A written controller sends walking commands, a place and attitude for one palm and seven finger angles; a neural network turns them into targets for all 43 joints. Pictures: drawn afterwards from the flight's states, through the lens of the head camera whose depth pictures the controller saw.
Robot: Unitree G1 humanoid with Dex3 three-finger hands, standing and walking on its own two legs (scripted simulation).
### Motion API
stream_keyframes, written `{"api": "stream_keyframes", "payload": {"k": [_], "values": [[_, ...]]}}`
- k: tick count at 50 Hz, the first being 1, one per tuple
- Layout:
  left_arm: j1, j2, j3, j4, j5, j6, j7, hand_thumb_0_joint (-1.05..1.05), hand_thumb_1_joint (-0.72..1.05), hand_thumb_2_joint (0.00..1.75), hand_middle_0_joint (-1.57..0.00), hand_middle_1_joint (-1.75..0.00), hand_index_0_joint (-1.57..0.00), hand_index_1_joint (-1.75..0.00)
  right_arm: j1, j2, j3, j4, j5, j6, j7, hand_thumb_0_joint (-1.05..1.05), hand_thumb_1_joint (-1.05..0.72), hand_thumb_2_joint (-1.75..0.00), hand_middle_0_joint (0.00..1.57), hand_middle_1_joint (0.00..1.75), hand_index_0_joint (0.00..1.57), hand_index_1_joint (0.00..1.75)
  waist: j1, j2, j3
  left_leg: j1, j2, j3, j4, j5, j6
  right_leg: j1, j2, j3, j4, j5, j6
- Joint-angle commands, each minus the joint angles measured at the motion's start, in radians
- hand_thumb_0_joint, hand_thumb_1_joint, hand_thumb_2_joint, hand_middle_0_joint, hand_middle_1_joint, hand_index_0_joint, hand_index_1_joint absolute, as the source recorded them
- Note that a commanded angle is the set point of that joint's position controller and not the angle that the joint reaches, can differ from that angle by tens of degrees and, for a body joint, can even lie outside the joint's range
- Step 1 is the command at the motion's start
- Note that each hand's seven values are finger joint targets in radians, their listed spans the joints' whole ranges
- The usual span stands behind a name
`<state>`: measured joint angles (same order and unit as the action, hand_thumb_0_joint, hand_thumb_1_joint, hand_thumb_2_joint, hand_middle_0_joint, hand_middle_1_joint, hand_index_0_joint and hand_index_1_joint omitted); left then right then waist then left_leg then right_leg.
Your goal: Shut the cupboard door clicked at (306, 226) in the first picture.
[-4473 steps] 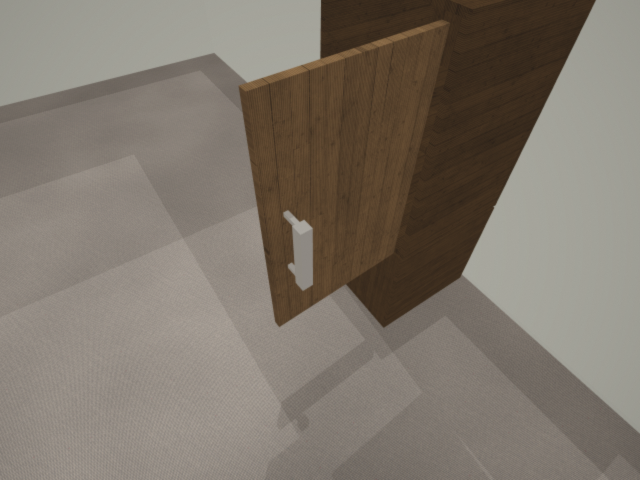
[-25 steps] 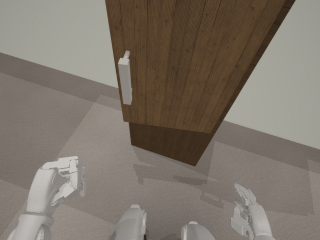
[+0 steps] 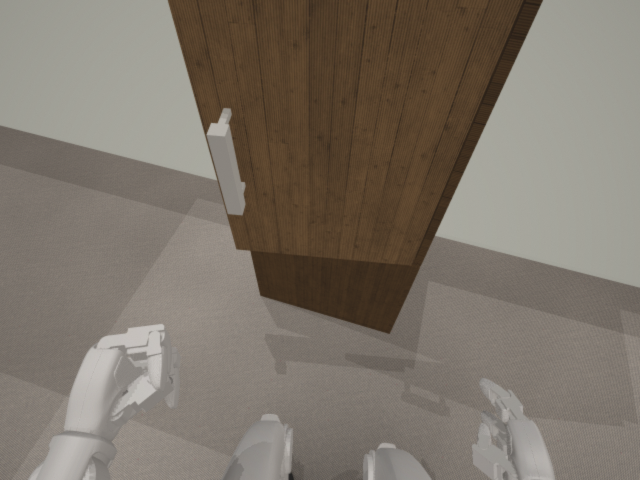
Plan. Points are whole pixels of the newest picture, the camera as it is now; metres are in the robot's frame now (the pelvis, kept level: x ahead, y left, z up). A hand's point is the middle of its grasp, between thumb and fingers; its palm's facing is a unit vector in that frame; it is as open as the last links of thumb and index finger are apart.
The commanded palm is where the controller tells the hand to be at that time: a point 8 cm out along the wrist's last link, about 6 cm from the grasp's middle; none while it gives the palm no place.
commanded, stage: bring the fist close to the handle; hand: left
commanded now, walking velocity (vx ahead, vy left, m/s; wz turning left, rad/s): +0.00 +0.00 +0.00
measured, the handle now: (231, 164) +0.54 +0.18 +0.05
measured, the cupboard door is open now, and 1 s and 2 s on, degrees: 12 12 9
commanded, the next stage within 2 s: push the door shut along its arc in 1.40 s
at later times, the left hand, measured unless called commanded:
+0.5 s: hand (193, 298) +0.31 +0.17 +0.06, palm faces -0.01 -1.00 -0.03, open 3.1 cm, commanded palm +0.29 +0.22 +0.05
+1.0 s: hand (231, 231) +0.41 +0.15 +0.05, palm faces -0.03 -1.00 -0.02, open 3.1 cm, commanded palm +0.40 +0.20 +0.05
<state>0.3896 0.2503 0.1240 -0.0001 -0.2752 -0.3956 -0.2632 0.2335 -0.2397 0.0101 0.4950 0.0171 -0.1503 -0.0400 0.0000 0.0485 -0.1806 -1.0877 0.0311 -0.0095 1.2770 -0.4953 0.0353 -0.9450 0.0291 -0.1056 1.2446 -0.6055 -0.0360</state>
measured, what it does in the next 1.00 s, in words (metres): stands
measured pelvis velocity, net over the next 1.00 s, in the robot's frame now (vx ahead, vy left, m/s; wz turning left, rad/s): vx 0.00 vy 0.01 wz -0.02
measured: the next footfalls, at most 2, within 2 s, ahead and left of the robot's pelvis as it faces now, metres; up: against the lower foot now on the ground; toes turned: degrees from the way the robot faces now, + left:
none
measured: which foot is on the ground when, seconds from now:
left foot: down 0.00-1.00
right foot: down 0.00-1.00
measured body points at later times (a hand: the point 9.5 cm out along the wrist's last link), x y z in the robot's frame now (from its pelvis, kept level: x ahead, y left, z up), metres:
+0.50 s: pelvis +0.00 +0.00 +0.00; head +0.07 +0.01 +0.45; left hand +0.30 +0.23 +0.07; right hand +0.15 -0.25 -0.09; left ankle +0.06 +0.10 -0.62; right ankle +0.00 -0.10 -0.62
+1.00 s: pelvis +0.00 +0.01 +0.01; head +0.10 +0.01 +0.45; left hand +0.41 +0.21 +0.05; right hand +0.11 -0.25 -0.10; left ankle +0.06 +0.10 -0.62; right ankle +0.00 -0.10 -0.62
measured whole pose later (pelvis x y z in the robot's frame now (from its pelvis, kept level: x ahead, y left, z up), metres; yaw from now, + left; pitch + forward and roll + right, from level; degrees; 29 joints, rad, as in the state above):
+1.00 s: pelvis +0.00 +0.01 +0.01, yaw -1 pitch +20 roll -3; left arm -0.45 0.25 0.16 0.73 -0.16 -0.42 -0.12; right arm 0.27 -0.25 0.01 0.62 0.00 -0.06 -0.01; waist -0.07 0.04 -0.16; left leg -1.10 0.03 0.02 1.21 -0.46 0.04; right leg -0.98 0.03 -0.07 1.19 -0.57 -0.02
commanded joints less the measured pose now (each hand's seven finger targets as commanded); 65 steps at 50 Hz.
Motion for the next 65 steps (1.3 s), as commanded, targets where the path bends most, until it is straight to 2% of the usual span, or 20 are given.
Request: {"api": "stream_keyframes", "payload": {"k": [1, 3, 6, 11, 17, 21, 26, 30, 32, 35, 40, 45, 47, 50, 51, 53, 58, 61, 63, 65], "values": [[-0.084, 0.136, 0.101, -0.268, -0.034, -0.103, 0.011, 0.0, 0.9, 0.9, -1.3, -1.5, -1.3, -1.5, -0.032, -0.122, -0.054, -0.153, 0.002, -0.054, -0.017, 0.0, -0.9, -0.9, 0.2, 0.3, 0.2, 0.3, -0.006, -0.003, -0.232, 0.246, -0.02, -0.047, -0.157, 0.172, -0.004, 0.087, 0.009, 0.109, -0.218, 0.203, 0.007], [-0.155, 0.153, 0.125, -0.236, -0.03, -0.124, 0.029, 0.0, 0.9, 0.9, -1.3, -1.5, -1.3, -1.5, -0.03, -0.122, -0.049, -0.133, -0.006, -0.055, -0.019, 0.0, -0.9, -0.9, 0.2, 0.3, 0.2, 0.3, -0.015, -0.005, -0.206, 0.212, -0.019, -0.047, -0.134, 0.157, -0.004, 0.06, 0.009, 0.115, -0.21, 0.182, 0.006], [-0.205, 0.12, 0.096, -0.152, -0.02, -0.138, 0.026, 0.0, 0.9, 0.9, -1.3, -1.5, -1.3, -1.5, -0.027, -0.127, -0.047, -0.116, -0.006, -0.057, -0.015, 0.0, -0.9, -0.9, 0.2, 0.3, 0.2, 0.3, -0.029, 0.007, -0.176, 0.191, -0.017, -0.046, -0.121, 0.117, -0.005, 0.014, 0.008, 0.122, -0.214, 0.124, 0.006], [-0.312, 0.099, 0.022, -0.099, -0.009, -0.06, -0.016, 0.0, 0.9, 0.9, -1.3, -1.5, -1.3, -1.5, -0.011, -0.144, -0.048, -0.118, 0.007, -0.052, -0.016, 0.0, -0.9, -0.9, 0.2, 0.3, 0.2, 0.3, -0.041, 0.007, -0.229, 0.229, -0.017, -0.047, -0.145, 0.117, 0.004, 0.039, 0.005, 0.127, -0.237, 0.138, 0.011], [-0.401, 0.192, 0.144, -0.094, -0.008, -0.031, 0.043, 0.0, 0.9, 0.9, -1.3, -1.5, -1.3, -1.5, -0.008, -0.141, -0.048, -0.106, 0.003, -0.035, -0.017, 0.0, -0.9, -0.9, 0.2, 0.3, 0.2, 0.3, 0.001, 0.012, -0.314, 0.276, -0.015, -0.046, -0.168, 0.208, -0.001, 0.11, 0.01, 0.109, -0.212, 0.252, 0.006], [-0.459, 0.105, 0.08, -0.016, 0.014, -0.051, 0.095, 0.0, 0.9, 0.9, -1.3, -1.5, -1.3, -1.5, -0.008, -0.134, -0.047, -0.088, -0.002, -0.022, -0.001, 0.0, -0.9, -0.9, 0.2, 0.3, 0.2, 0.3, -0.02, 0.013, -0.27, 0.309, -0.013, -0.05, -0.196, 0.2, -0.007, 0.06, 0.009, 0.08, -0.21, 0.253, 0.007], [-0.567, 0.064, -0.001, 0.115, 0.057, -0.042, 0.093, 0.0, 0.9, 0.9, -1.3, -1.5, -1.3, -1.5, 0.016, -0.151, -0.05, -0.073, -0.001, 0.0, 0.007, 0.0, -0.9, -0.9, 0.2, 0.3, 0.2, 0.3, -0.056, -0.021, -0.218, 0.304, -0.009, -0.058, -0.216, 0.147, -0.006, 0.02, 0.006, 0.074, -0.231, 0.207, 0.009], [-0.72, 0.098, 0.032, 0.148, 0.063, -0.063, 0.102, 0.0, 0.9, 0.9, -1.3, -1.5, -1.3, -1.5, 0.025, -0.157, -0.056, -0.053, -0.002, 0.009, 0.001, 0.0, -0.9, -0.9, 0.2, 0.3, 0.2, 0.3, -0.055, -0.028, -0.278, 0.337, -0.008, -0.059, -0.212, 0.168, -0.006, 0.03, 0.004, 0.081, -0.229, 0.227, 0.008], [-0.806, 0.141, 0.077, 0.15, 0.06, -0.084, 0.121, 0.0, 0.9, 0.9, -1.3, -1.5, -1.3, -1.5, 0.027, -0.159, -0.055, -0.04, -0.005, 0.011, -0.002, 0.0, -0.9, -0.9, 0.2, 0.3, 0.2, 0.3, -0.051, 0.005, -0.31, 0.353, -0.009, -0.064, -0.211, 0.18, -0.008, 0.029, 0.007, 0.078, -0.218, 0.232, 0.004], [-0.883, 0.128, 0.081, 0.195, 0.072, -0.119, 0.15, 0.0, 0.9, 0.9, -1.3, -1.5, -1.3, -1.5, 0.025, -0.152, -0.054, -0.019, -0.011, 0.014, 0.004, 0.0, -0.9, -0.9, 0.2, 0.3, 0.2, 0.3, -0.045, 0.04, -0.35, 0.401, -0.007, -0.068, -0.214, 0.199, -0.017, 0.008, 0.005, 0.075, -0.207, 0.238, 0.003], [-0.953, 0.123, 0.068, 0.381, 0.104, -0.104, 0.155, 0.0, 0.9, 0.9, -1.3, -1.5, -1.3, -1.5, 0.053, -0.159, -0.056, 0.004, -0.012, 0.038, 0.016, 0.0, -0.9, -0.9, 0.2, 0.3, 0.2, 0.3, -0.063, 0.027, -0.335, 0.39, -0.005, -0.065, -0.219, 0.204, -0.019, -0.001, 0.008, 0.073, -0.212, 0.256, 0.005], [-1.095, 0.108, 0.057, 0.511, 0.1, -0.072, 0.131, 0.0, 0.9, 0.9, -1.3, -1.5, -1.3, -1.5, 0.089, -0.168, -0.061, 0.018, -0.006, 0.064, 0.02, 0.0, -0.9, -0.9, 0.2, 0.3, 0.2, 0.3, -0.089, -0.013, -0.32, 0.383, -0.004, -0.067, -0.221, 0.204, -0.016, -0.004, 0.009, 0.073, -0.232, 0.268, 0.008], [-1.188, 0.123, 0.071, 0.517, 0.096, -0.092, 0.137, 0.0, 0.9, 0.9, -1.3, -1.5, -1.3, -1.5, 0.101, -0.169, -0.062, 0.025, -0.008, 0.066, 0.016, 0.0, -0.9, -0.9, 0.2, 0.3, 0.2, 0.3, -0.103, -0.014, -0.334, 0.39, -0.005, -0.072, -0.213, 0.222, -0.012, -0.01, 0.011, 0.073, -0.226, 0.281, 0.007], [-1.268, 0.141, 0.097, 0.544, 0.109, -0.138, 0.16, 0.0, 0.9, 0.9, -1.3, -1.5, -1.3, -1.5, 0.111, -0.168, -0.066, 0.044, -0.017, 0.069, 0.021, 0.0, -0.9, -0.9, 0.2, 0.3, 0.2, 0.3, -0.095, 0.02, -0.384, 0.432, -0.001, -0.078, -0.201, 0.265, -0.02, -0.032, 0.009, 0.07, -0.205, 0.302, 0.004], [-1.25, 0.123, 0.09, 0.553, 0.114, -0.152, 0.165, 0.0, 0.9, 0.9, -1.3, -1.5, -1.3, -1.5, 0.114, -0.164, -0.069, 0.044, -0.02, 0.07, 0.027, 0.0, -0.9, -0.9, 0.2, 0.3, 0.2, 0.3, -0.089, 0.034, -0.406, 0.445, -0.004, -0.074, -0.199, 0.283, -0.021, -0.029, 0.01, 0.071, -0.202, 0.312, 0.004], [-1.188, 0.162, 0.133, 0.583, 0.126, -0.167, 0.177, 0.0, 0.9, 0.9, -1.3, -1.5, -1.3, -1.5, 0.121, -0.167, -0.071, 0.042, -0.026, 0.078, 0.035, 0.0, -0.9, -0.9, 0.2, 0.3, 0.2, 0.3, -0.067, 0.035, -0.439, 0.449, -0.004, -0.067, -0.196, 0.322, -0.022, -0.009, 0.011, 0.072, -0.191, 0.346, 0.003], [-1.074, 0.156, 0.133, 0.599, 0.14, -0.155, 0.171, 0.0, 0.9, 0.9, -1.3, -1.5, -1.3, -1.5, 0.134, -0.164, -0.075, 0.016, -0.022, 0.115, 0.055, 0.0, -0.9, -0.9, 0.2, 0.3, 0.2, 0.3, -0.048, 0.01, -0.438, 0.432, -0.007, -0.045, -0.212, 0.358, -0.02, 0.051, 0.015, 0.077, -0.199, 0.405, 0.007], [-1.061, 0.139, 0.125, 0.566, 0.12, -0.146, 0.164, 0.0, 0.9, 0.9, -1.3, -1.5, -1.3, -1.5, 0.131, -0.161, -0.077, 0.005, -0.014, 0.131, 0.055, 0.0, -0.9, -0.9, 0.2, 0.3, 0.2, 0.3, -0.062, -0.052, -0.387, 0.381, -0.012, -0.025, -0.224, 0.313, -0.01, 0.104, 0.015, 0.089, -0.234, 0.41, 0.016], [-1.109, 0.17, 0.146, 0.54, 0.112, -0.165, 0.164, 0.0, 0.9, 0.9, -1.3, -1.5, -1.3, -1.5, 0.128, -0.161, -0.075, 0.012, -0.014, 0.132, 0.045, 0.0, -0.9, -0.9, 0.2, 0.3, 0.2, 0.3, -0.07, -0.055, -0.371, 0.361, -0.014, -0.022, -0.221, 0.298, -0.006, 0.114, 0.012, 0.098, -0.238, 0.413, 0.017], [-1.14, 0.139, 0.116, 0.507, 0.11, -0.195, 0.161, 0.0, 0.9, 0.9, -1.3, -1.5, -1.3, -1.5, 0.121, -0.154, -0.075, 0.016, -0.015, 0.127, 0.042, 0.0, -0.9, -0.9, 0.2, 0.3, 0.2, 0.3, -0.078, -0.042, -0.364, 0.37, -0.015, -0.023, -0.218, 0.279, -0.006, 0.098, 0.011, 0.101, -0.238, 0.393, 0.017]]}}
